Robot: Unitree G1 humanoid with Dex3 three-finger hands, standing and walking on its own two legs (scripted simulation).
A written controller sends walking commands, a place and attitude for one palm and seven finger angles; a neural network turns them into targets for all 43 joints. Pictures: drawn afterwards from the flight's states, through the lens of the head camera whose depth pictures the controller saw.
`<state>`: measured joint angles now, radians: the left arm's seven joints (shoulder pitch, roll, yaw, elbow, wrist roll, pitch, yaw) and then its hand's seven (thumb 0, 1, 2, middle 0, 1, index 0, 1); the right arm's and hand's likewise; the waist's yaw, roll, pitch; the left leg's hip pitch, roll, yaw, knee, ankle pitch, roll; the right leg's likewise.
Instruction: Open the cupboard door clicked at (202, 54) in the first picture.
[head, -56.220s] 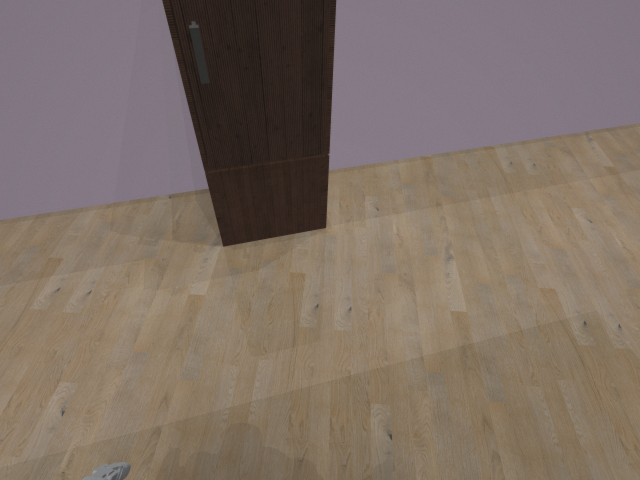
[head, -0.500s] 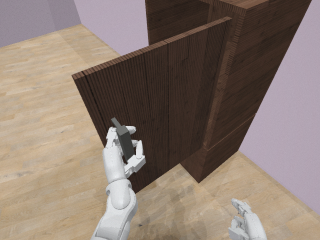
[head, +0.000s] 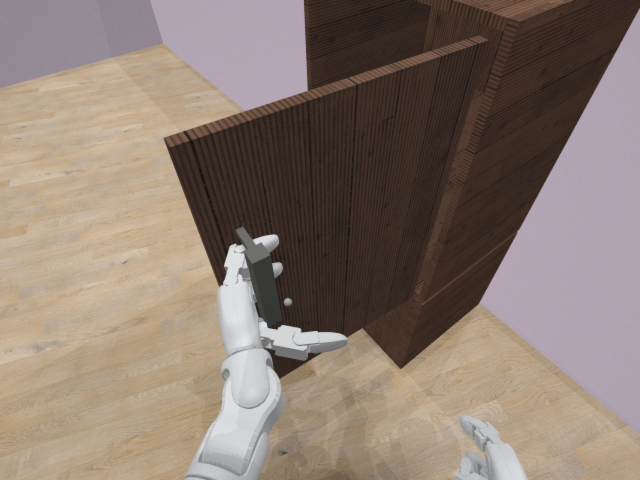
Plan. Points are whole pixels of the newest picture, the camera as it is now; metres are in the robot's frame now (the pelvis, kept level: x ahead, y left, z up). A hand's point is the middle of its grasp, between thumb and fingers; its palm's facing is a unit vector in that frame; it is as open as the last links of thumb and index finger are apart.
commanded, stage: open thumb and fingers to let go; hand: left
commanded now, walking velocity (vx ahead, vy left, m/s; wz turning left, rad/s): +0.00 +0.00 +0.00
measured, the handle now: (257, 278) +0.34 +0.11 +0.07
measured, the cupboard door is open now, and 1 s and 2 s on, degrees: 85 86 86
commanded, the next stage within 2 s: slide the hand sideways off the handle in 0.14 s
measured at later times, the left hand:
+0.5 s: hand (283, 340) +0.26 +0.06 +0.07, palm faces -0.22 -0.97 -0.02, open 16.1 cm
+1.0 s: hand (243, 357) +0.24 +0.11 +0.07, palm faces -0.06 -1.00 -0.03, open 16.1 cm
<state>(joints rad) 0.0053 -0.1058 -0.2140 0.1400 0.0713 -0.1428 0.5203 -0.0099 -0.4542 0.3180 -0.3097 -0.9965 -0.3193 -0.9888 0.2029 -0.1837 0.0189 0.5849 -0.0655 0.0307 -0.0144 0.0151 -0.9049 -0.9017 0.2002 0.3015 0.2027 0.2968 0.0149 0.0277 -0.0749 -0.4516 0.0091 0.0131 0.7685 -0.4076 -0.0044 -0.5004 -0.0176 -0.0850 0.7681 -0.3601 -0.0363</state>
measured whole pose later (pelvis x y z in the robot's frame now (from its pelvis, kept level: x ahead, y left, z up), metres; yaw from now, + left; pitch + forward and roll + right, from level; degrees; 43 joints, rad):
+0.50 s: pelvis -0.02 +0.02 +0.00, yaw +0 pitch +3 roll +0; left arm 0.00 0.08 -0.24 0.13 -0.10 -0.17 -0.03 -0.02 -0.50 0.30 -0.24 -0.39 -0.18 -0.39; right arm 0.23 -0.22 0.05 0.54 0.01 -0.04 -0.04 0.02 -0.90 -0.90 0.20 0.30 0.20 0.30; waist 0.02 0.05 -0.04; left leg -0.46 -0.01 0.02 0.81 -0.41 0.02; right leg -0.50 -0.04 -0.08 0.79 -0.35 -0.02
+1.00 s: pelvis +0.00 +0.00 +0.00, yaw -1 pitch +5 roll +0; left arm 0.30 0.13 -0.08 -0.09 -0.12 -0.20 -0.05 -0.02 -0.50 0.30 -0.21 -0.33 -0.21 -0.33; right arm 0.24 -0.22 0.04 0.50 0.00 -0.09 -0.02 0.02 -0.90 -0.90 0.20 0.30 0.20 0.30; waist 0.02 0.03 -0.05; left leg -0.44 0.02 0.03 0.78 -0.42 -0.01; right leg -0.50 -0.01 -0.07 0.78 -0.37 -0.04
